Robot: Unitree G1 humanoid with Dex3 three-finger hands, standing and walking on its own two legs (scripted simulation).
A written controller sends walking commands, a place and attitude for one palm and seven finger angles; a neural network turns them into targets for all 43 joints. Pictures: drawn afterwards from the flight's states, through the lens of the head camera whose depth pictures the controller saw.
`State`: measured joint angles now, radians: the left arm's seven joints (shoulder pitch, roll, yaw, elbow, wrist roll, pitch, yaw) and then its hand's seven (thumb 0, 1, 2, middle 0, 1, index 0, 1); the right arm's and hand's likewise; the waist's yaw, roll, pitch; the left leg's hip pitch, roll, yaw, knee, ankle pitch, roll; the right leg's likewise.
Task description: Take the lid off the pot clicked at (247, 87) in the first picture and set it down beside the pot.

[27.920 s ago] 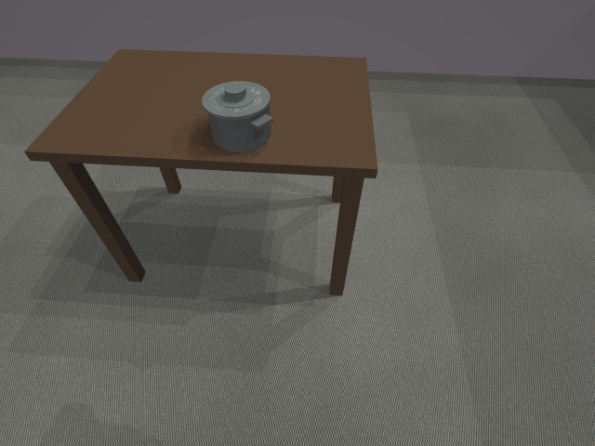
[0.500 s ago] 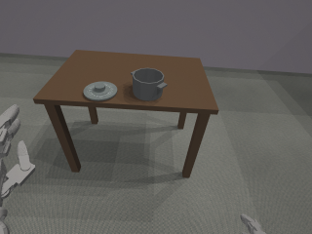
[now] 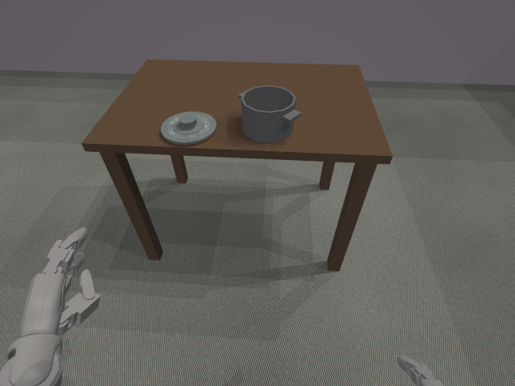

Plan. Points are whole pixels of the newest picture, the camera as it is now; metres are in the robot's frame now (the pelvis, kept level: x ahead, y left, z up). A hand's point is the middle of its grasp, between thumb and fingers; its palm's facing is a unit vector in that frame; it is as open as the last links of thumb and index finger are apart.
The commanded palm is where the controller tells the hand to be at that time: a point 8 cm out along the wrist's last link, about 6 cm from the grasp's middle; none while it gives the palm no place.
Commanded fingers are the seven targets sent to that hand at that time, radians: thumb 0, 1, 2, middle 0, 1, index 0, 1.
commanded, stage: let the arm hang, fingers relaxed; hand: left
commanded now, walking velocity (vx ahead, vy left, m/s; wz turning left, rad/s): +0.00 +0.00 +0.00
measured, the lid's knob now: (187, 120) +0.85 +0.23 -0.04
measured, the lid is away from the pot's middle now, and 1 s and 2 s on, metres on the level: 0.25 0.25 0.25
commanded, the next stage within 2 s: look to check the result in 1.00 s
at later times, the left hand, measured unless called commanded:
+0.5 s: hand out of the picture +0.08 +0.19 -0.15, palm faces +0.06 -0.97 -0.25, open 7.2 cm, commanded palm none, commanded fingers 0.00 0.90 0.90 -0.20 -0.30 -0.20 -0.30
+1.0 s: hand out of the picture +0.08 +0.16 -0.15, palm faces +0.03 -0.98 -0.21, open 7.3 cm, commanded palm none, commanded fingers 0.00 0.90 0.90 -0.20 -0.30 -0.20 -0.30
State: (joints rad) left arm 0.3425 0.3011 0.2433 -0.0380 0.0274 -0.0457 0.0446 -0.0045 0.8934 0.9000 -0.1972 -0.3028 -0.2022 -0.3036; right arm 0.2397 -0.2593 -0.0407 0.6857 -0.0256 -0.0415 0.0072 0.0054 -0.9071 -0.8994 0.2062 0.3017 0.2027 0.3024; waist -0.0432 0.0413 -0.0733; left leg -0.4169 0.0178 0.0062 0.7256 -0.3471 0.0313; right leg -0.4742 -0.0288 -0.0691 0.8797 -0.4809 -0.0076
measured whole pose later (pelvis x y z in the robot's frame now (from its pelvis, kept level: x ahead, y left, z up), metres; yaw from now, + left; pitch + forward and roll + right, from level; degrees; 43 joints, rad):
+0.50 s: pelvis +0.04 -0.01 +0.02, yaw +1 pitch +0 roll +0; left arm 0.26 0.22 0.04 0.99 0.00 0.03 0.03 -0.02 0.93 0.90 -0.20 -0.30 -0.20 -0.30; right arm 0.29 -0.14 -0.03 0.97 -0.02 0.00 -0.04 0.00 -0.91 -0.90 0.20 0.30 0.20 0.30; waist 0.00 -0.01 0.05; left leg -0.20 -0.02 0.05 0.52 -0.33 0.04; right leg -0.26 0.01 0.00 0.54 -0.29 -0.01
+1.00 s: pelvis +0.05 -0.02 +0.03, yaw +0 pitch -1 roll +0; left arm 0.24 0.16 0.02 1.08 0.00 0.01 0.04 0.00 0.93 0.90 -0.20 -0.30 -0.20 -0.30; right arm 0.31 -0.12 -0.03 1.09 -0.01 0.00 -0.04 0.00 -0.92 -0.90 0.20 0.30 0.20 0.30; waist -0.02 0.01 0.05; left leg -0.12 0.00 0.06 0.45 -0.32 0.03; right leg -0.18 0.03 0.01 0.45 -0.26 -0.02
